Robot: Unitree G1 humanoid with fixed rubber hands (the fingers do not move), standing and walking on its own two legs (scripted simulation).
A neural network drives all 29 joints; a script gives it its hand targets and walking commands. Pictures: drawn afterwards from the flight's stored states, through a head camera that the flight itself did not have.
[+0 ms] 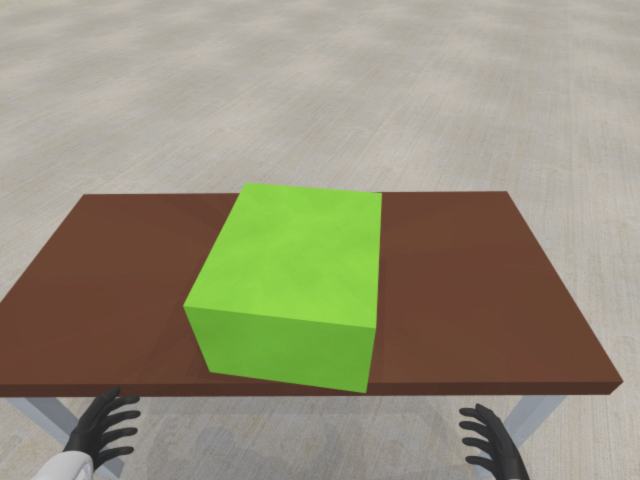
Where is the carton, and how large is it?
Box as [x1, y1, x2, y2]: [183, 183, 381, 392]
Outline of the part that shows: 245,183 183,305 209,370 213,372 365,392 375,331 381,193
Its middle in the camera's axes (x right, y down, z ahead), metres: -0.04 +0.08 +0.69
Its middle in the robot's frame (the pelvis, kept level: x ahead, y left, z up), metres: +0.47 +0.04 -0.05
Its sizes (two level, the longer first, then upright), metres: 0.304 0.268 0.185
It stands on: a table, 0.62 m high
